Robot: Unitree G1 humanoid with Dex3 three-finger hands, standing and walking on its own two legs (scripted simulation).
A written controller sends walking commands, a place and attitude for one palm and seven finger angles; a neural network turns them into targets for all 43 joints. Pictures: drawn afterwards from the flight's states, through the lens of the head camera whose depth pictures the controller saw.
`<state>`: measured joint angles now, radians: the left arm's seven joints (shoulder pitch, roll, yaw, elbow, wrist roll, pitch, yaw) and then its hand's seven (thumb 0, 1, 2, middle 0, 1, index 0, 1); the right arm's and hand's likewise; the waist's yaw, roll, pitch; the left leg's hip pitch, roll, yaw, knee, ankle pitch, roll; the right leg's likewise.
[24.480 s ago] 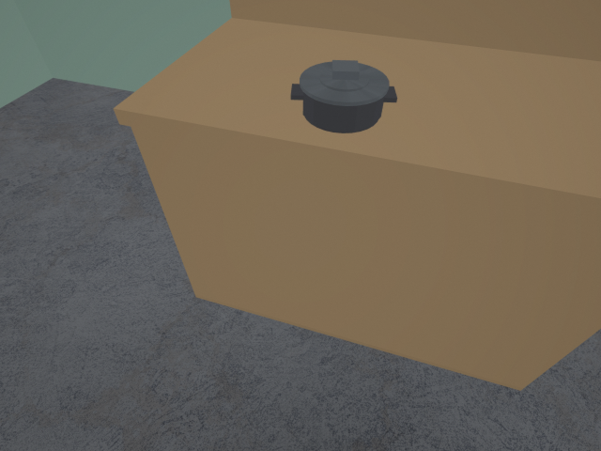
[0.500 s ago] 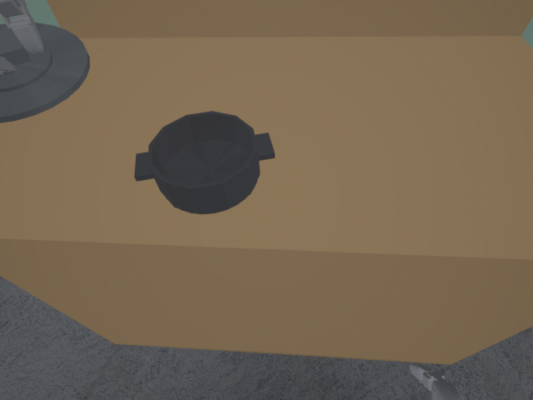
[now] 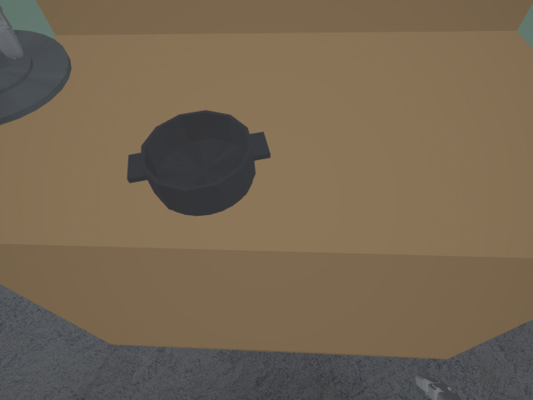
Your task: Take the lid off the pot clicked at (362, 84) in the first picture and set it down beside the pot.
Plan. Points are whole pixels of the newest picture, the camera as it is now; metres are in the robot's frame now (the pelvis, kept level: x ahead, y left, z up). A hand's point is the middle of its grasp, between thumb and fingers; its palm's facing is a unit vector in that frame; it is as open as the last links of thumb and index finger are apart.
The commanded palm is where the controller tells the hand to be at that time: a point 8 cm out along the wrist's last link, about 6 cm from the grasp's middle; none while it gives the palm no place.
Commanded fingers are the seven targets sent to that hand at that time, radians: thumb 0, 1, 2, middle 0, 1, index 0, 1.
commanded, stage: lower the lid onto the table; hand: left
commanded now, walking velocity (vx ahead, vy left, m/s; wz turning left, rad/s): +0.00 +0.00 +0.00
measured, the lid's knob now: out of the picture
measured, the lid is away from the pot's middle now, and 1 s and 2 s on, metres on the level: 0.23 0.24 0.24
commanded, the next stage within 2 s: none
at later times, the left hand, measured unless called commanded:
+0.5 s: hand out of the picture +0.43 +0.34 +0.25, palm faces -0.20 -0.15 -0.97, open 7.1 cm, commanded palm +0.42 +0.34 +0.33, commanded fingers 0.00 0.39 1.28 -0.85 -0.79 -1.00 -0.88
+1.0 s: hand (2, 114) +0.43 +0.34 +0.22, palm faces -0.28 -0.15 -0.95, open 7.1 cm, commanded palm +0.43 +0.35 +0.29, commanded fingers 0.00 0.39 1.28 -0.85 -0.79 -1.00 -0.88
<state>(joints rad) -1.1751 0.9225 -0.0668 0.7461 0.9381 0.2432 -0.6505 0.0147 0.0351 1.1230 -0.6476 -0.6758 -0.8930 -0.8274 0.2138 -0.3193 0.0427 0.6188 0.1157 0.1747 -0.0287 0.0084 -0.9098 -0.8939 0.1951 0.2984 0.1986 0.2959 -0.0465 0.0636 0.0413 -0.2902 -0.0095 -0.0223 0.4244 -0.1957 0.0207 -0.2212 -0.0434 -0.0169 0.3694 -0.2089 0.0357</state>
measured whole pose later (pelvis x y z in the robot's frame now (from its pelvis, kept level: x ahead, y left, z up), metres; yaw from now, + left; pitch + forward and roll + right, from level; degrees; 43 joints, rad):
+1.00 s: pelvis +0.00 +0.01 +0.00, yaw +0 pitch +3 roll -1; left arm -1.06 0.87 -0.06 0.84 0.91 0.15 -0.61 0.01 0.04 1.12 -0.64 -0.68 -0.89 -0.83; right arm 0.22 -0.30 0.04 0.64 0.11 0.15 -0.04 0.01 -0.91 -0.89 0.20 0.30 0.20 0.30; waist -0.06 0.04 0.04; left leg -0.32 -0.01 -0.03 0.48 -0.22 0.03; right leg -0.23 -0.04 -0.02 0.39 -0.22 0.04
